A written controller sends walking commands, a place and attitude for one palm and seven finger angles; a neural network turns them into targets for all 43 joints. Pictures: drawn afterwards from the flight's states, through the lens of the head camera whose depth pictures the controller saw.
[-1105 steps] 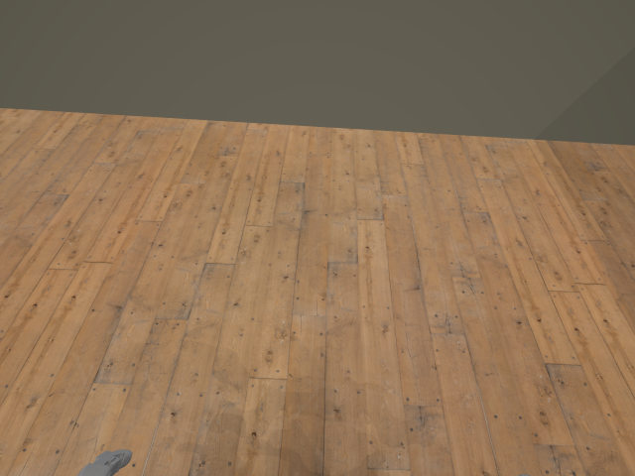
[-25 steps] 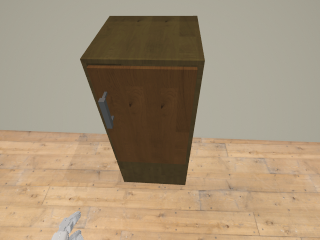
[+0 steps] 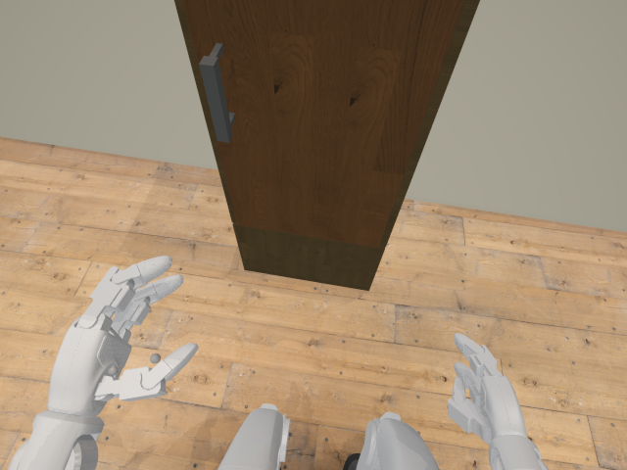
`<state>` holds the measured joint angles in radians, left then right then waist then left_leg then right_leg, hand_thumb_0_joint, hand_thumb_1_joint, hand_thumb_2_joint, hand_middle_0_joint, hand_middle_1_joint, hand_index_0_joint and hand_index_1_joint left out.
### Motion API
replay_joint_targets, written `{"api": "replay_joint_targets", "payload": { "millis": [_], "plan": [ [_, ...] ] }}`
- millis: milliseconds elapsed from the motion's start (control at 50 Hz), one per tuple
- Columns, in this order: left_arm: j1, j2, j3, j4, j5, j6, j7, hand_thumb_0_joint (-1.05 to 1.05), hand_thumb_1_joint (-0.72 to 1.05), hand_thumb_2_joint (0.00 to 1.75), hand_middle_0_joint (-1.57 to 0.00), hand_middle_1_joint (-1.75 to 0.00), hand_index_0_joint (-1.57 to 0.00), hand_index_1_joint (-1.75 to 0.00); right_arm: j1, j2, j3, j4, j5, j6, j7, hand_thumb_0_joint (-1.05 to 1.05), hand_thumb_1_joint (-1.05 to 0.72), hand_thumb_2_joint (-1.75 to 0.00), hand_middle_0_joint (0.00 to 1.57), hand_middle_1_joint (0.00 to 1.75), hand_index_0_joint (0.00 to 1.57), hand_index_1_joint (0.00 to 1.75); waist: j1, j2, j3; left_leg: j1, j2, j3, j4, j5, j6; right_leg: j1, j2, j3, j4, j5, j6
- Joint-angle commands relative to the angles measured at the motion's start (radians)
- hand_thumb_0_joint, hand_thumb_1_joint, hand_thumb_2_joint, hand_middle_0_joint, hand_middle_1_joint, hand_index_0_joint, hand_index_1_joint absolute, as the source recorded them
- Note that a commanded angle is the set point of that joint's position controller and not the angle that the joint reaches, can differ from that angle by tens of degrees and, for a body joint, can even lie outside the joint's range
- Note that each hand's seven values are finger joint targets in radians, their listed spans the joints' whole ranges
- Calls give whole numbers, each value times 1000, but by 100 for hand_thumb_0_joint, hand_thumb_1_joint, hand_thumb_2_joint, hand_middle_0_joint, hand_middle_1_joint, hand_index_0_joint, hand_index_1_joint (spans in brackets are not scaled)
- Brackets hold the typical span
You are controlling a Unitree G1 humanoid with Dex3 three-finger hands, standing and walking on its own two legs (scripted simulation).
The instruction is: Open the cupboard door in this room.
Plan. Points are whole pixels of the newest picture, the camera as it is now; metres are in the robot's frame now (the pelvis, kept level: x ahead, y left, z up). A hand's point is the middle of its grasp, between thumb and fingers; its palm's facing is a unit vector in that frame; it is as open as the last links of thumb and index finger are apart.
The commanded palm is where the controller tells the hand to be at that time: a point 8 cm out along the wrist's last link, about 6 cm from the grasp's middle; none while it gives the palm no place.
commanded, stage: raise the hand with hooked fingers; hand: left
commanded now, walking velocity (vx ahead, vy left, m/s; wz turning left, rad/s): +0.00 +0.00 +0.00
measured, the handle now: (221, 95) +0.63 +0.23 +0.07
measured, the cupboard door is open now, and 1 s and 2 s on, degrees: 0 0 0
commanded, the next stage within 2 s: move the hooked fingers beside the handle in 1.44 s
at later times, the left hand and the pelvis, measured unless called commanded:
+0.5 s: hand (129, 321) +0.25 +0.24 +0.05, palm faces -0.09 -0.99 -0.04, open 13.0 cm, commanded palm +0.24 +0.31 +0.07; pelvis +0.00 +0.03 +0.02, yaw -1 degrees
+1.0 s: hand (84, 253) +0.31 +0.31 +0.08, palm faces -0.01 -1.00 -0.05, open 14.0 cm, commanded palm +0.28 +0.35 +0.08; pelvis +0.02 +0.03 +0.03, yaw -1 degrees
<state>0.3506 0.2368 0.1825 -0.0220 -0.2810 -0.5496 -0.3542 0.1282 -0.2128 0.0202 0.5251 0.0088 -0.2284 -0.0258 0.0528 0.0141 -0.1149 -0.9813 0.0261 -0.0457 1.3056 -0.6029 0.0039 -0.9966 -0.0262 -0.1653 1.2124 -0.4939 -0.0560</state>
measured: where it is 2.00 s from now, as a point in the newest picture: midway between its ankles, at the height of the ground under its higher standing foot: outside the picture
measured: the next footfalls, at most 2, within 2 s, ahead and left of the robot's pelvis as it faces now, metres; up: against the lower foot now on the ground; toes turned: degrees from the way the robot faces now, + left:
none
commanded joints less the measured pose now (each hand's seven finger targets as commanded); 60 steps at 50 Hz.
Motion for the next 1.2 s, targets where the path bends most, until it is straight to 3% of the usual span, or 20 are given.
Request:
{"api": "replay_joint_targets", "payload": {
  "millis": [0, 60, 80, 100, 140, 200, 280, 340, 380, 400, 460, 580, 660, 760, 860, 920, 960, 1020, 1080, 1180],
  "plan": [
    [-71, 153, 59, -28, -17, 148, -85, 0, 11, 56, -26, -81, -26, -81, 49, -184, -71, -149, 40, -37, -39, 0, -90, -90, 20, 30, 20, 30, -83, -25, -263, 55, -34, 1, -244, 175, 28, 269, 27, 180, -275, -25, 41],
    [-3, 205, 186, -89, -63, 262, -42, 0, 4, 53, -26, -86, -26, -86, 17, -159, -70, -201, 44, -9, -40, 0, -90, -90, 20, 30, 20, 30, -5, -33, -360, 101, -48, 11, -313, 256, 21, 423, 14, 177, -297, 41, 44],
    [12, 229, 234, -102, -79, 268, -15, 0, 1, 52, -26, -87, -26, -87, -2, -147, -66, -204, 38, -4, -40, 0, -90, -90, 20, 30, 20, 30, 24, -25, -376, 113, -46, 6, -322, 296, 16, 455, 20, 164, -279, 82, 36],
    [2, 225, 244, -176, -84, 251, 19, 0, -1, 51, -27, -88, -27, -88, 13, -134, -64, -209, 36, -5, -37, 0, -90, -90, 20, 30, 20, 30, 31, 15, -395, 143, -43, 8, -338, 337, 13, 461, 19, 151, -268, 138, 35],
    [8, 176, 223, -200, -75, 204, 87, 0, -6, 49, -27, -92, -27, -92, 28, -114, -66, -190, 30, -9, -33, 0, -90, -90, 20, 30, 20, 30, 14, 24, -330, 161, -36, 8, -365, 343, 7, 415, 26, 121, -264, 153, 32],
    [-87, 171, 180, -134, -26, 106, 130, 0, -13, 46, -27, -96, -27, -96, 56, -139, -69, -152, 18, -17, -28, 0, -90, -90, 20, 30, 20, 30, -47, 4, -200, 118, -27, -2, -356, 250, 8, 284, 31, 115, -266, 39, 30],
    [-182, 140, 70, 3, 2, 40, 47, 0, -22, 42, -28, -102, -28, -102, 93, -189, -71, -136, 24, -35, -30, 0, -90, -90, 20, 30, 20, 30, -116, -7, -112, 82, -34, -8, -344, 92, 16, 165, 27, 122, -278, -85, 31],
    [-225, 227, 129, 13, -27, 51, -39, 0, -29, 39, -29, -107, -29, -107, 114, -213, -77, -144, 41, -51, -47, 0, -90, -90, 20, 30, 20, 30, -96, 3, -203, 122, -36, -8, -359, 103, 20, 232, 23, 145, -301, -77, 30],
    [-243, 292, 192, -17, -56, 71, -68, 0, -34, 37, -29, -110, -29, -110, 119, -216, -74, -151, 41, -56, -52, 0, -90, -90, 20, 30, 20, 30, -70, 68, -260, 171, -38, -12, -373, 174, 16, 280, 31, 136, -285, 0, 23],
    [-241, 312, 221, -48, -67, 73, -73, 0, -36, 36, -29, -111, -29, -111, 119, -213, -74, -150, 41, -57, -52, 0, -90, -90, 20, 30, 20, 30, -55, 85, -299, 210, -36, -17, -386, 222, 12, 309, 32, 127, -280, 47, 21],
    [-214, 313, 260, -68, -88, 75, -45, 0, -43, 33, -29, -115, -29, -115, 119, -200, -69, -147, 34, -53, -46, 0, -90, -90, 20, 30, 20, 30, -38, 106, -291, 262, -29, -21, -403, 336, 0, 332, 41, 100, -272, 138, 19],
    [-275, 256, 218, 121, -71, 113, -41, 0, -50, 30, -30, -120, -30, -120, 130, -211, -61, -133, 26, -26, -31, 0, -90, -90, 20, 30, 20, 30, -81, 73, -159, 212, -26, -27, -393, 314, -10, 250, 51, 79, -267, 137, 20],
    [-368, 303, 217, 169, -59, 160, -113, 0, -50, 30, -30, -120, -30, -120, 133, -228, -61, -145, 35, -21, -36, 0, -90, -90, 20, 30, 20, 30, -92, 64, -196, 217, -28, -23, -397, 280, -2, 269, 48, 92, -290, 127, 24],
    [-452, 409, 318, 88, -92, 128, -151, 0, -50, 30, -30, -120, -30, -120, 142, -220, -58, -134, 26, -32, -43, 0, -90, -90, 20, 30, 20, 30, -60, 126, -350, 338, -21, -28, -377, 502, -18, 332, 52, 94, -265, 266, 17],
    [-467, 407, 346, 226, -109, 121, -153, 0, -50, 30, -30, -120, -30, -120, 144, -221, -53, -112, 25, -20, -39, 0, -90, -90, 20, 30, 20, 30, -67, 94, -264, 284, -19, -27, -382, 467, -23, 300, 54, 85, -265, 241, 19],
    [-500, 427, 354, 299, -109, 155, -187, 0, -50, 30, -30, -120, -30, -120, 153, -233, -55, -112, 29, -9, -41, 0, -90, -90, 20, 30, 20, 30, -72, 66, -281, 262, -22, -16, -381, 447, -12, 322, 50, 92, -272, 247, 22],
    [-464, 392, 315, 311, -107, 180, -213, 0, -50, 30, -30, -120, -30, -120, 157, -235, -58, -125, 34, -8, -37, 0, -90, -90, 20, 30, 20, 30, -69, 83, -299, 277, -23, -13, -387, 469, -8, 330, 48, 94, -282, 261, 23],
    [-458, 412, 318, 235, -114, 175, -229, 0, -50, 30, -30, -120, -30, -120, 170, -237, -66, -130, 29, -14, -27, 0, -90, -90, 20, 30, 20, 30, -60, 108, -365, 339, -18, -18, -376, 594, -13, 351, 49, 96, -279, 330, 23],
    [-458, 456, 366, 215, -117, 143, -196, 0, -50, 30, -30, -120, -30, -120, 175, -236, -67, -128, 20, -13, -21, 0, -90, -90, 20, 30, 20, 30, -61, 69, -332, 307, -18, -20, -370, 578, -15, 343, 58, 93, -272, 318, 20],
    [-484, 451, 381, 223, -114, 101, -151, 0, -50, 30, -30, -120, -30, -120, 162, -228, -62, -126, 21, -3, -20, 0, -90, -90, 20, 30, 20, 30, -58, 138, -277, 284, -20, -17, -396, 476, -20, 315, 53, 92, -274, 232, 15]
  ]
}}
